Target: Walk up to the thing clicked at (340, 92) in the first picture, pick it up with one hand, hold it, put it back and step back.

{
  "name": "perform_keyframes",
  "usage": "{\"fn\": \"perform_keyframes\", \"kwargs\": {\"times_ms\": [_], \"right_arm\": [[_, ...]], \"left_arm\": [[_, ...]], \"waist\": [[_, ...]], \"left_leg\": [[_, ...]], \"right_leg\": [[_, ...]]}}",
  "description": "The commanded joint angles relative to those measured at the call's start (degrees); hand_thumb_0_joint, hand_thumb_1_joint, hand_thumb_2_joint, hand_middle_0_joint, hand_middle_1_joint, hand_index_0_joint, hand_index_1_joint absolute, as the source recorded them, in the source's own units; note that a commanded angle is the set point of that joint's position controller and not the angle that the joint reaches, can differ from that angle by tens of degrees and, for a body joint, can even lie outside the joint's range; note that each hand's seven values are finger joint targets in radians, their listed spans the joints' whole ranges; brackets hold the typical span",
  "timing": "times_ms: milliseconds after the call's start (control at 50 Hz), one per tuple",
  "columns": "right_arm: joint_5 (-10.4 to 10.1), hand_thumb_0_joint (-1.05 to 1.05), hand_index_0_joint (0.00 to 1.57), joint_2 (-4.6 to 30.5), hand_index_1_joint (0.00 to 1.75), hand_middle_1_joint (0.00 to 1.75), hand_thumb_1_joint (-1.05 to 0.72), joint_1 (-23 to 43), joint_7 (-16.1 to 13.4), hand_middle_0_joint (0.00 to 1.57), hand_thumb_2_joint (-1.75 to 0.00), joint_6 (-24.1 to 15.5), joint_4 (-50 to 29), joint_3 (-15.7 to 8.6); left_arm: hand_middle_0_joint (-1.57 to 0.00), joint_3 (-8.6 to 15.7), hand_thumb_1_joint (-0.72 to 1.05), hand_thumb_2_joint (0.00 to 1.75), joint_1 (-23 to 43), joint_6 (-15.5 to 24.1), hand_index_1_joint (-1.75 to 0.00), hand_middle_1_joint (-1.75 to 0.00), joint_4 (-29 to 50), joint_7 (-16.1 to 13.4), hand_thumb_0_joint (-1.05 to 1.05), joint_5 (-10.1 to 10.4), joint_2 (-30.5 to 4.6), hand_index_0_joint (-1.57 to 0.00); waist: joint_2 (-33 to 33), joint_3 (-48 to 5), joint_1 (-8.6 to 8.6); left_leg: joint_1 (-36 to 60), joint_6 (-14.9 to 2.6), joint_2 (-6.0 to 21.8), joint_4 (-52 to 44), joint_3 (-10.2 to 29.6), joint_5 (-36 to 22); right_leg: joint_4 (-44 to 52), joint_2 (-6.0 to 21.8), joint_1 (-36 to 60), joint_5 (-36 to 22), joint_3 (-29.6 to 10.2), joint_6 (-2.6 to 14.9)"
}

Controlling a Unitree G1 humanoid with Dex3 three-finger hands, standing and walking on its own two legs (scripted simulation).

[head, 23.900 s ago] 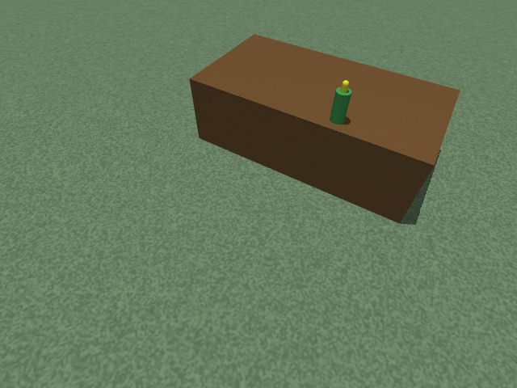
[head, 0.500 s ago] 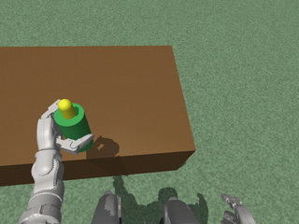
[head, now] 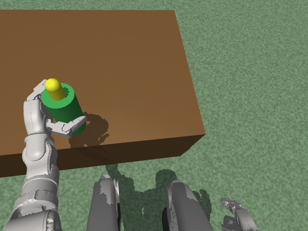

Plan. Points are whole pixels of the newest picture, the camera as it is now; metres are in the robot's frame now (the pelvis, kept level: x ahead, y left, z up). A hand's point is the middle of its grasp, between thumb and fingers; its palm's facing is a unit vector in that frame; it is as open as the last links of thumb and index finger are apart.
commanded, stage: crouch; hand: left
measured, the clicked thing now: (64, 106) +0.41 +0.21 +0.01
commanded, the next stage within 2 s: lower in 0.14 s
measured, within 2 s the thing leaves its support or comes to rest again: rests again in 1.04 s
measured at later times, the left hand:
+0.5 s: hand (71, 114) +0.42 +0.22 -0.07, palm faces +0.17 -0.99 +0.00, open 9.9 cm
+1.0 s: hand (74, 119) +0.43 +0.22 -0.12, palm faces +0.18 -0.98 +0.00, open 9.9 cm
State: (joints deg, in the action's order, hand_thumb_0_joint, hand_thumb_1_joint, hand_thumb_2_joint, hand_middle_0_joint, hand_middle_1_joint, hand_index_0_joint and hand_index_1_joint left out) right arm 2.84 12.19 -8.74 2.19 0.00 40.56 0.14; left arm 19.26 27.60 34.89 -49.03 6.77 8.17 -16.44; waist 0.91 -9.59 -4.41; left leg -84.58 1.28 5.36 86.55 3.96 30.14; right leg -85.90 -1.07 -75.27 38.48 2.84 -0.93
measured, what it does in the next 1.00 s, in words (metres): lowers itself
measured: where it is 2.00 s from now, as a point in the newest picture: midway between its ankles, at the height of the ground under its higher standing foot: outside the picture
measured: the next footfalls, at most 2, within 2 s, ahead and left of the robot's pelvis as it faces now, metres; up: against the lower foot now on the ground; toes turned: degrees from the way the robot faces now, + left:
none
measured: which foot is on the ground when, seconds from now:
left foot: down 0.00-1.00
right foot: down 0.00-1.00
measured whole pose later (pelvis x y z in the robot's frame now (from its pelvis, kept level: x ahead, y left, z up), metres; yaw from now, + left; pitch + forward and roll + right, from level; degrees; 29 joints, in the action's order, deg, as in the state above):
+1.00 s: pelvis -0.03 +0.00 -0.11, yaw -4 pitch +33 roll -6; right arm 3.5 13.0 -7.1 1.4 1.2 40.0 2.3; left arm 24.6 37.2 32.0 -53.0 8.5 7.4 -23.0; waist 0.1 -9.6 -5.6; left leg -108.4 1.5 6.3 106.5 6.5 31.7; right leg -107.0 -2.8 -98.8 41.3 3.3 -0.9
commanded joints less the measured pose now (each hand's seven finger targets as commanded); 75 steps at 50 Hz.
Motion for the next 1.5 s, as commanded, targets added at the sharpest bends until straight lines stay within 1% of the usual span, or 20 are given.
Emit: {"fn": "perform_keyframes", "kwargs": {"times_ms": [0, 180, 240, 300, 360, 420, 440, 640, 660, 760, 780, 840, 960, 1080, 1120, 1160, 1220, 1340, 1440, 1480], "right_arm": [[0.1, 0.0, 0.2, 10.4, 0.3, 0.3, -0.91, -4.6, -0.2, 0.2, -0.91, -1.2, -4.7, -3.5], [0.4, 0.0, 0.2, 10.8, 0.3, 0.3, -0.92, -4.8, -0.3, 0.2, -0.91, -0.9, -4.1, -3.5], [0.4, 0.0, 0.2, 10.6, 0.3, 0.3, -0.92, -4.8, -0.3, 0.2, -0.91, -0.7, -4.3, -3.3], [0.5, 0.0, 0.2, 10.7, 0.3, 0.3, -0.93, -4.4, -0.2, 0.2, -0.91, -0.7, -3.9, -3.1], [0.8, 0.0, 0.2, 10.8, 0.3, 0.3, -0.92, -4.3, -0.2, 0.2, -0.91, -0.7, -4.0, -2.9], [0.9, 0.0, 0.2, 11.2, 0.3, 0.3, -0.92, -4.2, 0.0, 0.2, -0.91, -0.6, -4.6, -3.0], [1.0, 0.0, 0.2, 11.4, 0.3, 0.3, -0.92, -4.7, 0.0, 0.2, -0.91, -0.7, -4.5, -2.9], [1.1, 0.0, 0.2, 11.7, 0.3, 0.3, -0.92, -4.8, -0.7, 0.2, -0.91, -0.2, -4.5, -2.4], [1.1, 0.0, 0.2, 11.7, 0.3, 0.3, -0.92, -5.1, -0.7, 0.2, -0.91, -0.2, -4.4, -2.5], [1.0, 0.0, 0.2, 11.5, 0.3, 0.3, -0.92, -4.7, -1.3, 0.2, -0.91, -0.1, -4.0, -2.0], [1.0, 0.0, 0.2, 11.6, 0.3, 0.3, -0.92, -4.7, -1.2, 0.2, -0.91, -0.1, -4.0, -2.0], [0.9, 0.0, 0.2, 11.6, 0.3, 0.3, -0.92, -4.2, -1.4, 0.2, -0.91, -0.1, -4.2, -1.7], [0.9, 0.0, 0.2, 11.8, 0.3, 0.3, -0.92, -4.7, -1.4, 0.2, -0.91, 0.0, -4.3, -1.7], [0.8, 0.0, 0.2, 12.4, 0.3, 0.3, -0.92, -4.5, -1.5, 0.2, -0.91, 0.3, -4.4, -1.9], [0.6, 0.0, 0.2, 12.6, 0.3, 0.3, -0.92, -4.3, -1.7, 0.2, -0.91, 0.3, -4.4, -2.0], [0.6, 0.0, 0.2, 12.3, 0.3, 0.3, -0.91, -4.8, -1.8, 0.2, -0.91, 0.4, -3.9, -1.8], [0.5, 0.0, 0.2, 12.3, 0.3, 0.3, -0.93, -4.9, -1.8, 0.2, -0.9, 0.4, -4.1, -1.7], [0.4, 0.0, 0.2, 12.2, 0.3, 0.3, -0.92, -4.7, -2.0, 0.2, -0.89, 0.5, -4.4, -1.9], [0.2, 0.0, 0.2, 12.4, 0.3, 0.3, -0.92, -5.2, -2.2, 0.2, -0.9, 0.5, -4.6, -2.0], [0.1, 0.0, 0.2, 11.9, 0.3, 0.3, -0.92, -4.7, -2.3, 0.2, -0.9, 0.7, -4.9, -1.9]], "left_arm": [[-1.33, 2.5, 0.14, 1.3, 21.3, 5.6, -1.47, -1.46, 16.4, -0.2, 0.0, 1.0, -12.3, -1.34], [-1.31, 2.7, 0.14, 1.29, 24.2, 4.5, -1.45, -1.44, 16.2, -0.1, 0.0, 0.7, -13.3, -1.32], [-1.32, 3.2, 0.1, 1.27, 24.7, 4.3, -1.45, -1.42, 16.2, -0.2, 0.0, 0.8, -13.7, -1.31], [-1.32, 3.0, 0.07, 1.23, 22.8, 3.8, -1.43, -1.4, 10.1, 0.2, 0.0, 0.5, -12.7, -1.31], [-1.33, 4.5, 0.08, 1.23, 24.8, 4.7, -1.42, -1.4, 10.0, 0.9, 0.0, 0.6, -15.0, -1.32], [-1.33, 4.2, 0.12, 1.24, 25.7, 5.3, -1.43, -1.41, 11.0, 1.5, 0.0, 0.3, -14.9, -1.33], [-1.34, 5.5, 0.11, 1.25, 26.6, 5.6, -1.44, -1.42, 12.1, 1.6, 0.0, 0.4, -16.8, -1.33], [-1.34, 5.9, 0.12, 1.27, 31.3, 5.1, -1.45, -1.42, 15.2, 1.2, 0.0, 0.7, -19.0, -1.32], [-1.33, 5.2, 0.1, 1.28, 31.1, 4.7, -1.46, -1.43, 14.2, 1.3, 0.0, 0.5, -18.3, -1.32], [-1.33, 6.8, 0.12, 1.25, 31.3, 3.6, -1.43, -1.41, 12.6, 1.2, 0.0, 0.7, -20.4, -1.32], [-1.32, 5.9, 0.13, 1.25, 31.5, 3.6, -1.42, -1.4, 12.2, 1.5, 0.0, 0.6, -19.0, -1.31], [-1.32, 7.1, 0.14, 1.25, 30.7, 3.3, -1.42, -1.4, 11.4, 1.5, 0.0, 0.6, -20.4, -1.31], [-1.33, 7.7, 0.14, 1.26, 31.5, 2.8, -1.43, -1.41, 12.4, 1.8, 0.0, 0.5, -21.1, -1.32], [-1.32, 6.7, 0.15, 1.24, 32.7, 2.5, -1.41, -1.38, 14.2, 2.2, 0.0, 0.3, -20.5, -1.31], [-1.31, 6.4, 0.16, 1.24, 31.1, 1.6, -1.4, -1.38, 11.0, 2.2, 0.0, 0.3, -19.6, -1.31], [-1.3, 6.9, 0.13, 1.24, 31.8, 1.6, -1.39, -1.37, 11.8, 2.3, 0.0, 0.7, -20.1, -1.29], [-1.32, 6.8, 0.11, 1.13, 31.5, 1.0, -1.32, -1.33, 11.6, 2.7, 0.0, 1.2, -20.1, -1.33], [-1.01, 6.1, -0.19, 0.65, 30.9, -0.1, -0.88, -0.91, 11.5, 3.1, 0.0, 1.3, -19.0, -1.03], [-0.74, 6.2, -0.41, 0.37, 30.4, -1.0, -0.59, -0.6, 12.4, 3.4, 0.0, 1.5, -19.4, -0.74], [-0.67, 6.0, -0.48, 0.31, 30.1, -1.3, -0.52, -0.52, 11.8, 3.3, 0.0, 1.5, -19.0, -0.67]], "waist": [[7.2, -33.3, 0.53], [9.4, -34.6, -0.36], [8.7, -34.9, -0.16], [5.8, -31.7, -1.16], [7.5, -31.1, -0.39], [8.7, -34.2, -0.4], [9.2, -35.7, -0.01], [11.4, -39.8, 0.2], [11.4, -39.6, -0.66], [10.1, -37.7, -0.28], [9.8, -37.3, -0.96], [9.0, -35.0, -0.25], [10.0, -37.9, -0.02], [12.9, -37.7, -0.03], [10.9, -35.0, -1.19], [10.0, -35.4, -0.93], [8.8, -35.1, -0.77], [8.2, -34.4, -0.63], [7.3, -36.9, -0.01], [6.7, -34.7, 0.15]], "left_leg": [[31.0, -1.92, -1.5, -7.8, 0.5, -13.0], [29.6, -1.92, -1.2, -4.2, 1.3, -14.4], [27.3, -2.15, -1.3, -3.2, 0.8, -13.3], [22.0, -2.54, -1.2, -0.8, 0.5, -11.9], [19.5, -2.22, -1.3, 0.1, 0.5, -8.3], [20.8, -2.1, -1.1, 1.2, 1.2, -9.2], [20.8, -2.2, -1.1, 2.1, 1.1, -10.6], [19.9, -1.73, -0.5, 4.5, 1.9, -7.3], [18.5, -1.88, -0.6, 5.1, 1.6, -7.0], [13.9, -2.16, -0.7, 7.7, 0.8, -5.3], [13.2, -2.14, -0.6, 7.9, 1.0, -4.6], [10.3, -2.04, -0.7, 8.1, 0.7, -2.3], [11.2, -2.24, -0.6, 10.3, 0.8, -5.5], [13.4, -1.38, -0.2, 9.0, 2.5, -1.8], [10.7, -1.66, -0.2, 9.7, 2.3, -0.8], [8.9, -1.88, -0.5, 11.3, 1.5, -2.0], [7.3, -2.12, -0.7, 12.7, 0.7, -3.1], [6.5, -2.02, -0.7, 12.5, 0.7, -1.0], [7.0, -2.35, -0.7, 13.7, 0.4, -4.4], [5.3, -2.3, -0.8, 13.1, 0.3, -2.2]], "right_leg": [[10.9, -1.4, 5.0, -17.3, -0.2, 2.63], [6.9, -1.5, 0.1, -18.3, 0.4, 2.78], [7.0, -1.6, 0.4, -17.8, -0.2, 2.59], [5.9, -1.7, -0.9, -17.4, -0.6, 2.36], [4.3, -1.8, -3.9, -13.4, -0.8, 2.79], [1.7, -2.0, -7.0, -13.7, 0.3, 3.13], [1.1, -2.1, -6.6, -14.9, 0.3, 3.07], [-2.8, -2.4, -11.2, -11.5, 0.8, 3.47], [-2.7, -2.5, -10.9, -11.4, 0.7, 3.43], [-3.2, -2.4, -11.3, -10.2, -0.1, 3.14], [-3.9, -2.4, -12.3, -9.7, 0.3, 3.24], [-3.8, -2.4, -12.5, -7.5, -0.2, 3.16], [-6.5, -2.7, -14.5, -10.2, 0.6, 3.3], [-9.2, -2.6, -18.8, -7.1, 2.0, 3.84], [-8.6, -2.6, -19.7, -6.5, 1.9, 3.63], [-8.6, -2.6, -18.0, -7.7, 1.4, 3.37], [-8.4, -2.5, -16.8, -8.4, 0.7, 3.17], [-8.3, -2.5, -17.3, -6.5, 0.7, 3.12], [-8.5, -2.6, -15.5, -9.5, 0.5, 2.94], [-7.8, -2.6, -16.0, -7.4, 0.2, 2.97]]}}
